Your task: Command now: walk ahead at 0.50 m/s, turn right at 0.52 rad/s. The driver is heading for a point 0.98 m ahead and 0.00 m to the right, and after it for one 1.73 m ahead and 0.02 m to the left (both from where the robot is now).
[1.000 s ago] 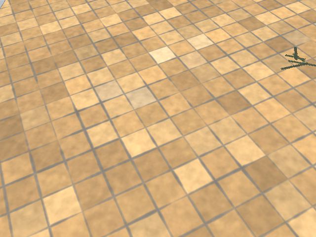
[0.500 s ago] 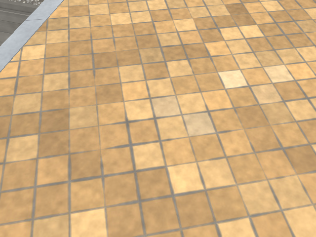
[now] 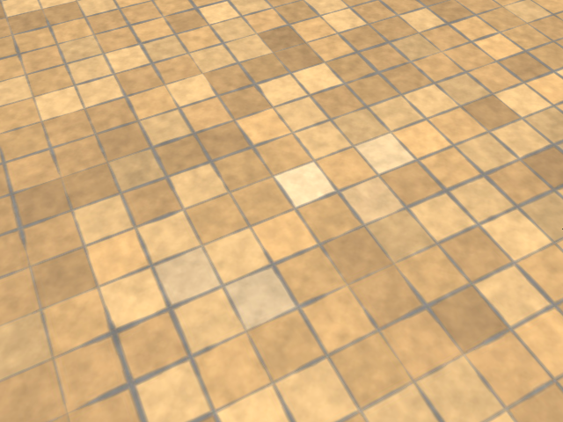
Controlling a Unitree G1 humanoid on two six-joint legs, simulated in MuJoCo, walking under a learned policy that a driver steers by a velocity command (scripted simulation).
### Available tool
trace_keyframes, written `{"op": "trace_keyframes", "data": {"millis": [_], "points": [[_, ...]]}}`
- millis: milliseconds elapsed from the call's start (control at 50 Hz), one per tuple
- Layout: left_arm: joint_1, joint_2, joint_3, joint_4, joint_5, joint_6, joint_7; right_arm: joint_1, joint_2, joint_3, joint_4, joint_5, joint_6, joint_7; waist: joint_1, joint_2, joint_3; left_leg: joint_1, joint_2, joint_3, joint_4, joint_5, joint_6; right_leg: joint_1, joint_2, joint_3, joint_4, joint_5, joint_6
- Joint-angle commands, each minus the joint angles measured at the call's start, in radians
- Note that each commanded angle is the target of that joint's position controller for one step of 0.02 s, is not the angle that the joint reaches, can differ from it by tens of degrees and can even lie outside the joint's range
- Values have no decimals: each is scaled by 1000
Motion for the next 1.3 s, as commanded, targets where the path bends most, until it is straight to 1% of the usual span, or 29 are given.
{"op": "trace_keyframes", "data": {"millis": [20, 100, 260, 320, 360, 380, 400, 420, 440, 460, 480, 520, 560, 660, 740, 800, 820, 840, 860, 880, 900, 940, 1060, 1140, 1200, 1240, 1260, 1280, 1300], "points": [[62, 98, 21, -26, -10, -19, 12, 16, -112, -22, -86, -23, 14, 8, -24, 16, -24, -208, 80, -61, -69, 33, -40, 142, -284, 360, -279, 298, -171], [114, 149, 34, -16, -11, -38, 8, -78, -94, -16, -136, -24, 44, 17, -9, -30, -15, -232, 82, -13, -250, 142, -85, 96, -222, 305, -302, 369, -147], [242, 161, 41, -7, 2, -24, 18, -342, -102, -3, -234, -5, 29, 24, 104, -75, -21, -279, 21, -16, -590, 318, -74, 284, -224, 374, -207, 450, -85], [188, 185, 47, -31, 10, -26, 29, -280, -139, -11, -232, 0, 15, 20, 52, -90, -31, -124, -5, -44, -701, 250, -39, 278, -249, 424, -139, 492, -46], [134, 195, 46, -43, 6, -36, 20, -60, -184, -32, -164, -3, 0, 4, -56, -53, -126, 176, -38, -21, -785, 223, 4, 218, -195, 385, 74, 612, -4], [145, 146, 31, -53, -5, -46, 10, 82, -236, -47, -145, -21, -12, -11, -112, 25, -240, 395, 102, -153, -818, 117, 51, 122, -134, 324, 307, 461, 21], [249, 43, 8, -81, -33, -51, 9, 152, -332, -71, -151, -43, -5, -21, -79, 231, -371, 660, 383, -584, -876, -2, 162, -160, 14, 201, 614, -115, 63], [276, 101, 9, -68, -2, -44, 13, 107, -302, -75, -140, -20, 12, -14, -41, 252, -359, 608, 421, -829, -969, -106, 220, -290, -6, 182, 732, -326, 56], [235, 120, 12, -43, 16, -36, 12, 41, -206, -56, -148, -10, 15, -6, -26, 101, -197, 464, 374, -700, -987, -171, 215, -312, -63, 198, 762, -240, 55], [158, 111, 7, -55, 24, -36, 2, -2, -147, -42, -144, -5, 13, 2, -28, 25, -105, 351, 313, -561, -1000, -101, 200, -302, -88, 186, 720, -178, 59], [120, 98, 5, -70, 26, -35, -6, -16, -128, -35, -132, -6, 10, 4, -12, 45, -59, 285, 260, -456, -1017, 13, 180, -290, -112, 176, 666, -158, 63], [118, 82, -4, -76, 43, -21, -17, 4, -128, -33, -96, 5, -2, 9, 19, 102, -47, 223, 198, -347, -1028, 236, 174, -237, -140, 135, 596, -149, 85], [100, 70, -12, -86, 48, -18, -20, 39, -138, -37, -73, 17, -13, 18, 27, 101, -65, 224, 179, -305, -1027, 392, 198, -233, -152, 92, 535, -139, 108], [-116, 29, -49, -159, 31, -24, -26, 92, -169, -56, -39, 21, 2, 16, -13, 102, -13, 136, 131, -243, -1078, 312, 195, -187, -167, 38, 223, 8, 158], [-182, 54, -49, -185, 18, -35, -12, 139, -195, -70, -23, 17, 9, 23, -32, 88, -33, 144, 146, -279, -1017, 352, 169, -79, -138, 29, 105, 55, 160], [-72, 81, -34, -157, 22, -54, 7, 121, -201, -78, -28, 20, 14, 17, 34, 52, -58, 99, 115, -303, -875, 315, 124, 134, -123, 42, -40, 41, 136], [35, 127, -17, -132, 35, -66, 20, 113, -171, -71, -38, 23, 9, 17, 81, -9, -119, 34, 54, -266, -713, 291, 96, 292, -198, 125, -85, -11, 107], [172, 217, 4, -130, 57, -71, 34, 102, -84, -50, -84, 43, 2, 18, 140, -174, -249, -114, -42, -144, -420, 77, 55, 496, -453, 396, -173, -245, 49], [184, 275, 26, -113, 43, -50, 36, 146, -93, -52, -109, 37, 12, 13, 104, -308, -237, -304, -110, -53, -248, -205, 48, 493, -586, 700, -291, -399, -30], [123, 182, 7, -127, 34, -43, 32, 151, -142, -64, -77, 12, 32, 9, 66, -162, -139, -331, -30, -96, -141, -155, 62, 398, -553, 657, -290, -464, -42], [63, 111, -10, -136, 24, -48, 27, 121, -130, -65, -69, 6, 37, 20, 44, -99, -61, -329, 1, -101, -132, -72, 59, 316, -499, 529, -300, -359, -29], [30, 59, -23, -130, 22, -61, 27, 92, -109, -67, -69, -2, 51, 34, 16, -120, -21, -293, 40, -80, -155, 11, 37, 243, -424, 321, -327, -98, 1], [80, 73, -11, -80, 4, -82, 29, -29, -67, -58, -126, -9, 80, 55, -9, -98, -25, -327, 33, -25, -215, 143, -19, 259, -393, 27, -265, 641, -12], [64, 90, -4, -67, 2, -65, 34, -143, -36, -34, -173, -5, 78, 75, 11, -135, -18, -166, 12, 51, -513, 301, -7, 191, -342, -115, -230, 640, 18], [85, 127, 11, -53, -4, -52, 39, -146, -70, -41, -189, -16, 79, 75, 11, -133, -47, -82, -21, 84, -609, 256, 33, 243, -372, -127, -127, 725, 35], [80, 147, 20, -52, -8, -38, 47, -67, -102, -55, -176, -26, 70, 66, -19, -118, -96, 14, -61, 88, -669, 203, 75, 268, -375, -132, 54, 785, 46], [71, 148, 20, -57, -12, -29, 47, 32, -118, -65, -145, -36, 57, 55, -66, -66, -156, 134, -89, 86, -762, 278, 99, 241, -345, -151, 237, 692, 70], [118, 134, 16, -68, -7, -25, 43, 106, -193, -86, -134, -42, 44, 36, -95, 54, -228, 332, 37, -68, -792, 597, 143, 76, -295, -162, 501, 351, 117], [231, 28, -8, -113, -6, -13, 34, 79, -323, -116, -161, -20, 51, 24, -1, 253, -338, 594, 362, -476, -697, 1205, 327, -251, -117, -125, 850, -507, 170]]}}
Keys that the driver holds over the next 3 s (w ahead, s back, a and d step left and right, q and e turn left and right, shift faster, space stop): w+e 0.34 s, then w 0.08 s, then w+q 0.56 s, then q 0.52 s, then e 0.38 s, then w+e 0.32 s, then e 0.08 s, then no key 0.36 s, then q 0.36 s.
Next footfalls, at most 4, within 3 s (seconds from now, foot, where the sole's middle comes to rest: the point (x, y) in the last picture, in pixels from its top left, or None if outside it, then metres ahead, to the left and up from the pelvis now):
0.38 left None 0.41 0.10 -0.77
0.82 right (357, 389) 0.55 -0.15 -0.77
1.28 left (273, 306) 0.77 0.05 -0.77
1.76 right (345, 312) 0.75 -0.14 -0.77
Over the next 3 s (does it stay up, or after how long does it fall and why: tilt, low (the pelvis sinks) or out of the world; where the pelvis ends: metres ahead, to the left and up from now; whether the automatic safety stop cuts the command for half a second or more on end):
stays up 0.87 -0.02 0.00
